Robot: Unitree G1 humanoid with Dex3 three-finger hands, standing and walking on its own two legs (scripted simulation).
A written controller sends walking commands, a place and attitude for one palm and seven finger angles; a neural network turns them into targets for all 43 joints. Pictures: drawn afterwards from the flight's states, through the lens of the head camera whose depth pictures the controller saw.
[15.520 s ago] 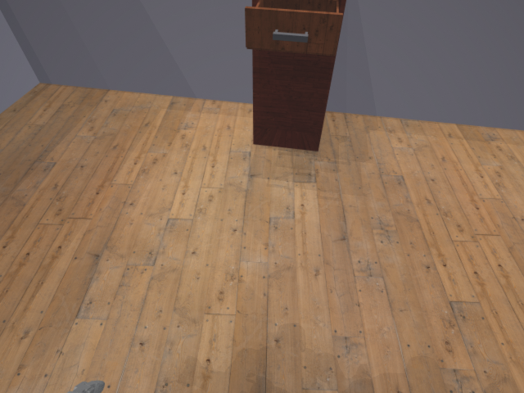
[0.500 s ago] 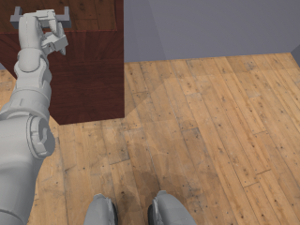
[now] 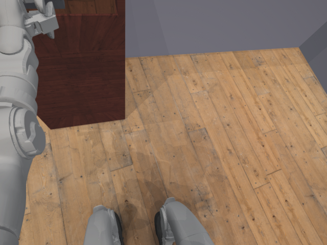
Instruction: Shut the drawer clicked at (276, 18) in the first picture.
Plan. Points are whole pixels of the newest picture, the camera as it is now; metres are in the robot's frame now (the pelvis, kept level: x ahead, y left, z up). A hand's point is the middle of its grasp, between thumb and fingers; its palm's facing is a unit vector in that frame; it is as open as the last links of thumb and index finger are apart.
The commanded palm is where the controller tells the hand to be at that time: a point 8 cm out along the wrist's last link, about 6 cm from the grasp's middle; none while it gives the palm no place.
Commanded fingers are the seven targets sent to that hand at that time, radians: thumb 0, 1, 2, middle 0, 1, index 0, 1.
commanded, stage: pull the fist back off the drawer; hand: left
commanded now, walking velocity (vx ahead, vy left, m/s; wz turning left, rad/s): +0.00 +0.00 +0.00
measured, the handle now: out of the picture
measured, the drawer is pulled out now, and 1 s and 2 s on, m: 0.00 0.00 0.00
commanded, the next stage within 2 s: draw the hand back to the body in 0.54 s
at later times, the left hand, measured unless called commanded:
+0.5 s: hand (54, 20) +0.59 +0.13 +0.11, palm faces +0.06 -1.00 -0.03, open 3.1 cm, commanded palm +0.57 +0.16 +0.11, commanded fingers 0.00 0.90 0.90 -1.40 -1.60 -1.40 -1.60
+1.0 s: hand (20, 45) +0.49 +0.17 +0.15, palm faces +0.08 -1.00 -0.03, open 3.3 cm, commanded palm +0.44 +0.21 +0.16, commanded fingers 0.00 0.90 0.90 -1.40 -1.60 -1.40 -1.60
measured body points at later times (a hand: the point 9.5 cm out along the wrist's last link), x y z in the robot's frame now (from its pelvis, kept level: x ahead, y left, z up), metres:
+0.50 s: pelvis +0.01 +0.00 +0.01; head +0.17 +0.03 +0.43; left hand +0.58 +0.18 +0.11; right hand -0.04 -0.25 -0.09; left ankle +0.07 +0.10 -0.64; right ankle +0.02 -0.13 -0.64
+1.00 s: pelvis +0.07 -0.02 +0.06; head +0.14 -0.02 +0.51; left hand +0.48 +0.22 +0.15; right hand +0.13 -0.28 -0.06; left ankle +0.07 +0.10 -0.64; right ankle +0.02 -0.13 -0.64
